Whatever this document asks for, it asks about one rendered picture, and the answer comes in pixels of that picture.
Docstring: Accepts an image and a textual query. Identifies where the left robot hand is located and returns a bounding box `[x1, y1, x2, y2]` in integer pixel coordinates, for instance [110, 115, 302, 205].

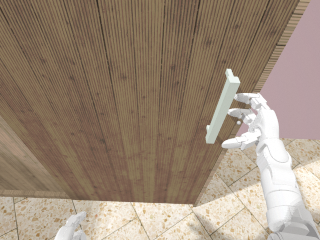
[54, 211, 87, 240]

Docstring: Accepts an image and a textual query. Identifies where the wardrobe door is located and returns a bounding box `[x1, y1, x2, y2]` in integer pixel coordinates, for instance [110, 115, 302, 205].
[0, 116, 65, 192]
[0, 0, 298, 205]

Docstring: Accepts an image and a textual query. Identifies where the handle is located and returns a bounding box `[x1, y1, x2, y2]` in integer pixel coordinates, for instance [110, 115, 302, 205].
[205, 69, 240, 144]

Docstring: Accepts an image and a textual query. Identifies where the right robot forearm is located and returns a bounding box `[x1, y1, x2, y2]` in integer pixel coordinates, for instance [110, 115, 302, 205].
[255, 138, 320, 240]

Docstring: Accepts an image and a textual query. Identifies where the right robot hand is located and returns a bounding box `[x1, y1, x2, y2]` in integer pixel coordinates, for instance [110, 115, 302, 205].
[221, 93, 280, 150]

